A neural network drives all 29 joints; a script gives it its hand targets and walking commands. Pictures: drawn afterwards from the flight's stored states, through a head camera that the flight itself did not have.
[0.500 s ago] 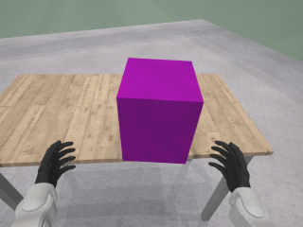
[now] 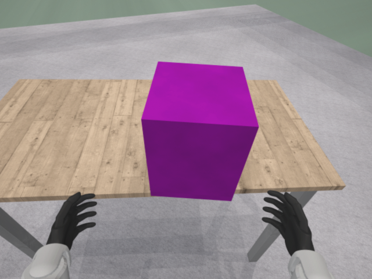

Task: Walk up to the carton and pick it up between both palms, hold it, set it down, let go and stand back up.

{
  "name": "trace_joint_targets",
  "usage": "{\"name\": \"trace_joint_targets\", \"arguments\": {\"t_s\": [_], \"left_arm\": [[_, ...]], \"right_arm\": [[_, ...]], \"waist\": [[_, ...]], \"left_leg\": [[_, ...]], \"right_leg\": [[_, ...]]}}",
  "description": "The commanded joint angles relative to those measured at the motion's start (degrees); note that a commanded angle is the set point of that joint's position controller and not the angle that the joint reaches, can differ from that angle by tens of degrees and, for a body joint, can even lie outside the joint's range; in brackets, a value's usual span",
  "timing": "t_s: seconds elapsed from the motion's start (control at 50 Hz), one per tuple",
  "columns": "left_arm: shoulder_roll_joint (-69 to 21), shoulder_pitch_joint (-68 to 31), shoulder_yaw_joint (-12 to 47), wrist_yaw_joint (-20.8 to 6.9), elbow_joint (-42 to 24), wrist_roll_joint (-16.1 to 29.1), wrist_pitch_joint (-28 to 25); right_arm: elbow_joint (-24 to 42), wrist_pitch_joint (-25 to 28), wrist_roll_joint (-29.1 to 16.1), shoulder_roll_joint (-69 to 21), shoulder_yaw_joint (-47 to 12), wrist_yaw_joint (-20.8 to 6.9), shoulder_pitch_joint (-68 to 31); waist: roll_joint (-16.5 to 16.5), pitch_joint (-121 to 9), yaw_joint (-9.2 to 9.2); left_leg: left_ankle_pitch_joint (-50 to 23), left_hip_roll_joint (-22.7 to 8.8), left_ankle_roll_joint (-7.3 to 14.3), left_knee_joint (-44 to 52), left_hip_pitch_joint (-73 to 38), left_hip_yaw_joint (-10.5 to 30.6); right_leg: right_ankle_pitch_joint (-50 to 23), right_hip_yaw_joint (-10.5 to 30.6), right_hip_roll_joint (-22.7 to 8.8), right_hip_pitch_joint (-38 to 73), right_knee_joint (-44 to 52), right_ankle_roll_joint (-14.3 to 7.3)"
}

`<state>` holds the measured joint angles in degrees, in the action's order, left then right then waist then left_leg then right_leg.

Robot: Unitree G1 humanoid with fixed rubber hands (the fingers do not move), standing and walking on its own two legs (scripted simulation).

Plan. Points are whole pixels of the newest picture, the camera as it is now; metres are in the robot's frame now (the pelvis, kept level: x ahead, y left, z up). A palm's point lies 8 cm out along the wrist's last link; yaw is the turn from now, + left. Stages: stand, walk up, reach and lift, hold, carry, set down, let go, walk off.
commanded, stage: set down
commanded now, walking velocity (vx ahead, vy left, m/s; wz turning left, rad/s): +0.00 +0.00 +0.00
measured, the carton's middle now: (195, 133) +0.43 -0.02 +0.10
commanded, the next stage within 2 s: let go in 1.06 s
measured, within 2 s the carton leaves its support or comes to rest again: neither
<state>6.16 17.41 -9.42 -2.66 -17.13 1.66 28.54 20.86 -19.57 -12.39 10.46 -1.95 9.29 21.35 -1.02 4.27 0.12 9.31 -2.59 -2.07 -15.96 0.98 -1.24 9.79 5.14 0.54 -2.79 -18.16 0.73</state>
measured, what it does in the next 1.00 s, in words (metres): stands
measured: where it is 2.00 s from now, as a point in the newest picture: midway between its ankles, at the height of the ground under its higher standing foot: outside the picture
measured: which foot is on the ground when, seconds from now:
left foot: down 0.00-1.00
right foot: down 0.00-1.00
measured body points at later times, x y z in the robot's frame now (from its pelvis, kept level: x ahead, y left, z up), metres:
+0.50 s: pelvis +0.00 +0.00 +0.00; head +0.00 +0.01 +0.45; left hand +0.20 +0.24 +0.00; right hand +0.20 -0.20 +0.02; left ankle +0.00 +0.14 -0.75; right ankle +0.01 -0.13 -0.75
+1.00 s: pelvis +0.02 +0.00 +0.00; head +0.03 +0.01 +0.45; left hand +0.19 +0.24 -0.05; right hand +0.20 -0.21 -0.03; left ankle +0.00 +0.14 -0.75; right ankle +0.01 -0.13 -0.75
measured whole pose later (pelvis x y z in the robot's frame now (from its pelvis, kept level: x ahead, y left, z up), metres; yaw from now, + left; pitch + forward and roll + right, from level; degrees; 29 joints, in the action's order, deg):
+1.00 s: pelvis +0.02 +0.00 +0.00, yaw +0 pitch -4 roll +0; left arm 8.0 17.7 -7.5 -3.1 7.5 1.7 19.4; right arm -4.7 -9.1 -5.6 9.1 -0.5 3.5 21.7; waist -1.0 4.7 -1.0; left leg 10.9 -2.6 -2.1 -16.0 1.0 -1.2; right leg 11.3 5.1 0.5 -2.8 -18.2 0.7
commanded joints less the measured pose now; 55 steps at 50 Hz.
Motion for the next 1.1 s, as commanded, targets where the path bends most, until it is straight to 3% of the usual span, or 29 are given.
{"name": "trace_joint_targets", "arguments": {"t_s": [0.0, 0.02, 0.04, 0.06, 0.08, 0.12, 0.16, 0.2, 0.22, 0.28, 0.38, 0.42, 0.46, 0.5, 0.56, 0.58, 0.6, 0.66, 0.72, 0.78, 0.82, 0.84, 0.86, 0.9, 0.98, 1.02, 1.04, 1.08], "left_arm": [[9.03, -0.65, 5.01, -0.38, -6.12, 2.38, -3.55], [9.73, -0.11, 4.82, -0.62, -5.60, 2.83, -4.03], [10.10, 0.35, 4.49, -0.73, -6.90, 3.70, -5.09], [9.81, -0.23, 5.03, -0.51, -6.35, 3.11, -5.32], [10.42, 1.34, 4.56, -0.75, -6.46, 3.83, -5.89], [9.91, 0.05, 4.58, -1.17, -1.27, 3.22, -5.61], [8.67, -1.22, 4.76, -1.15, 2.88, 1.94, -4.29], [10.44, -1.08, 4.54, -1.39, 0.94, 2.84, -4.85], [9.62, -1.93, 4.83, -1.04, 1.58, 1.77, -4.92], [10.92, -2.85, 4.95, -0.41, 0.83, 2.68, -6.58], [10.89, -2.71, 5.79, -0.80, 4.08, 3.19, -6.70], [9.75, -1.97, 5.85, -0.76, 6.96, 2.09, -6.12], [10.57, -2.33, 5.28, -0.57, 5.02, 2.59, -7.01], [10.04, -1.63, 6.31, -0.65, 5.36, 3.45, -7.59], [9.75, -1.47, 6.04, -0.52, 9.10, 2.05, -7.41], [10.46, -1.44, 6.03, -0.73, 8.38, 2.67, -7.69], [9.89, -1.14, 6.13, -0.50, 9.93, 2.10, -7.80], [9.46, -0.74, 6.45, -0.41, 11.56, 1.32, -8.21], [9.88, -1.87, 7.60, -0.06, 9.53, 2.43, -9.45], [9.68, -1.98, 7.44, 0.11, 13.71, 1.07, -9.29], [9.88, -0.93, 6.83, -0.15, 16.91, 0.52, -9.71], [10.63, -0.97, 5.89, -0.21, 13.14, 1.52, -10.94], [9.23, -1.45, 6.82, -0.16, 17.97, 0.02, -10.37], [9.64, -2.98, 7.31, 0.38, 16.84, 0.03, -11.12], [10.17, -3.68, 7.01, 0.35, 19.30, -0.05, -13.19], [9.07, -4.25, 7.05, 0.51, 25.06, -1.43, -13.38], [9.65, -5.22, 7.33, 0.56, 25.80, -0.99, -13.78], [10.17, -5.27, 6.43, 0.77, 25.37, -1.30, -14.64]], "right_arm": [[1.67, 2.82, 4.08, 1.67, 5.47, -2.22, 1.64], [2.01, 3.05, 3.77, 0.99, 5.49, -2.08, 2.39], [5.61, 4.28, 3.94, 0.39, 5.09, -1.69, 2.24], [2.56, 4.45, 4.02, 0.90, 5.38, -2.09, 2.10], [4.63, 4.85, 3.88, -0.22, 4.22, -1.73, 3.81], [1.11, 4.43, 4.73, -0.11, 4.28, -1.78, 2.92], [-2.43, 3.64, 5.72, 0.89, 5.24, -2.54, 0.47], [-1.79, 3.31, 5.66, 0.19, 5.31, -2.57, 0.68], [-4.95, 3.29, 6.07, 0.71, 5.58, -3.02, -0.82], [-1.41, 4.90, 6.51, 0.94, 6.16, -3.24, -1.97], [-5.00, 4.80, 6.74, 0.08, 6.48, -3.56, -1.55], [-7.61, 4.89, 7.48, 0.74, 6.18, -3.96, -0.70], [-6.15, 5.88, 7.34, 0.40, 6.31, -3.71, -1.52], [-5.53, 6.40, 7.36, 0.11, 6.27, -3.75, -1.05], [-10.88, 6.47, 7.80, 0.98, 6.01, -4.53, -1.09], [-9.44, 6.88, 7.81, 0.86, 6.43, -4.42, -0.91], [-10.95, 7.05, 7.75, 1.11, 5.80, -4.79, -0.88], [-13.07, 7.82, 8.51, 1.81, 6.36, -5.16, -1.64], [-11.45, 8.74, 8.20, 1.42, 5.46, -5.43, -1.93], [-15.31, 9.65, 8.99, 2.59, 5.35, -6.08, -3.54], [-18.37, 10.37, 9.21, 2.01, 4.86, -6.02, -2.17], [-15.24, 11.29, 8.98, 1.52, 4.39, -5.83, -1.32], [-21.45, 10.98, 9.55, 3.30, 5.22, -6.39, -2.71], [-21.15, 11.96, 9.56, 2.81, 4.31, -7.05, -4.01], [-23.06, 14.89, 10.09, 3.26, 4.08, -7.37, -4.60], [-29.51, 15.76, 10.98, 4.17, 4.00, -7.97, -6.24], [-29.60, 16.29, 11.18, 4.14, 3.91, -7.96, -7.07], [-30.65, 17.88, 11.31, 3.32, 3.49, -8.23, -6.56]], "waist": [[4.71, 1.87, -1.47], [3.73, 1.66, -0.68], [2.41, 0.66, -1.62], [3.77, 0.55, -1.43], [2.51, 0.26, -1.56], [2.11, 2.65, -1.27], [3.48, 4.11, -1.58], [2.76, 4.00, -1.84], [4.07, 4.26, -1.91], [3.35, 2.11, -2.19], [4.05, 3.29, -1.56], [3.79, 3.74, -1.92], [3.62, 2.46, -2.14], [3.49, 2.83, -1.13], [4.91, 3.45, -2.01], [3.66, 2.41, -1.44], [4.11, 2.66, -2.11], [4.75, 3.18, -1.77], [4.82, 1.73, -1.76], [4.88, 0.65, -2.69], [4.82, 3.42, -2.22], [4.07, 1.50, -2.29], [4.42, 2.59, -1.67], [6.22, 1.53, -2.62], [4.46, 0.10, -2.34], [5.12, 2.01, -2.45], [3.93, 1.85, -2.28], [4.54, 1.02, -2.47]], "left_leg": [[-4.91, 3.27, -0.98, 0.65, -7.06, -2.70], [-5.06, 3.52, -0.83, 0.50, -6.57, -2.92], [-6.27, 3.70, -0.38, 0.26, -6.94, -2.96], [-6.12, 3.46, -0.48, 0.40, -7.46, -2.43], [-7.63, 3.56, -0.22, 0.10, -7.15, -2.82], [-5.34, 3.93, -0.14, 0.52, -6.74, -3.33], [-2.02, 3.61, -0.39, 0.76, -6.16, -3.21], [-1.24, 3.33, -0.05, 1.32, -5.65, -3.40], [-1.21, 3.29, -0.31, 1.45, -6.02, -3.05], [-0.56, 3.01, -0.11, 0.81, -4.54, -2.75], [1.38, 2.47, -0.02, 1.21, -2.36, -2.82], [-0.48, 3.03, -0.42, 1.02, -3.67, -3.55], [-1.11, 3.09, -0.15, 0.72, -4.54, -3.35], [-1.35, 2.91, -0.28, 0.41, -4.13, -2.91], [-2.04, 2.99, -0.83, 0.08, -4.17, -3.05], [-2.49, 3.16, -0.67, -0.02, -3.97, -3.21], [-2.76, 3.59, -0.71, -0.16, -4.34, -3.17], [-3.49, 3.46, -1.18, -0.37, -4.25, -2.99], [-5.03, 3.46, -1.21, -0.53, -4.31, -3.25], [-5.39, 3.56, -1.67, -1.14, -4.30, -3.37], [-7.02, 3.68, -1.52, -1.19, -4.45, -3.47], [-8.77, 3.86, -1.00, -1.02, -4.58, -3.82], [-7.95, 3.57, -1.67, -0.84, -5.19, -3.05], [-7.75, 3.48, -1.90, -1.13, -4.41, -3.29], [-8.90, 3.92, -1.81, -1.40, -3.81, -3.48], [-8.27, 3.53, -2.18, -1.31, -3.58, -3.21], [-7.22, 3.56, -2.04, -1.25, -3.31, -3.30], [-7.84, 4.02, -1.78, -1.54, -3.23, -3.41]], "right_leg": [[-1.31, -2.62, 1.04, -8.48, 6.68, -2.01], [-2.47, -2.65, 0.83, -7.65, 6.89, -1.68], [-4.19, -2.41, 0.73, -7.19, 6.66, -1.34], [-3.74, -2.52, 0.96, -7.90, 6.45, -1.47], [-5.77, -2.19, 0.62, -6.55, 6.65, -1.02], [-2.71, -2.36, 0.29, -8.81, 7.37, -1.08], [1.37, -2.60, 0.63, -10.67, 7.28, -1.80], [0.94, -2.53, 0.38, -9.21, 7.27, -1.18], [1.71, -3.03, 0.65, -10.10, 6.84, -1.27], [0.15, -3.14, 0.68, -9.34, 6.00, -1.00], [0.55, -3.01, 0.74, -8.19, 5.65, -0.87], [0.56, -3.46, 0.84, -9.29, 6.31, -0.88], [0.15, -3.37, 0.56, -9.55, 6.01, -0.75], [-1.68, -3.53, 0.85, -9.53, 5.51, -0.64], [-1.03, -4.00, 1.26, -10.10, 5.60, -0.87], [-1.72, -3.71, 1.00, -9.19, 5.90, -0.79], [-1.41, -3.84, 1.04, -9.72, 5.99, -0.76], [-2.51, -4.17, 1.56, -9.11, 5.84, -0.81], [-4.38, -4.43, 1.65, -8.58, 5.36, -0.58], [-5.04, -4.37, 1.38, -9.00, 5.16, -0.67], [-6.09, -4.57, 1.41, -9.19, 5.65, -0.65], [-7.83, -4.28, 1.52, -7.73, 5.71, -0.34], [-6.36, -4.81, 1.98, -9.23, 5.64, -0.50], [-6.52, -4.74, 2.08, -8.60, 5.17, -0.79], [-7.89, -4.71, 2.19, -7.58, 5.23, -0.14], [-6.55, -5.28, 2.31, -9.25, 5.08, -0.69], [-5.30, -5.20, 1.92, -9.69, 5.27, -0.69], [-7.34, -5.23, 1.87, -8.62, 4.57, -0.52]]}}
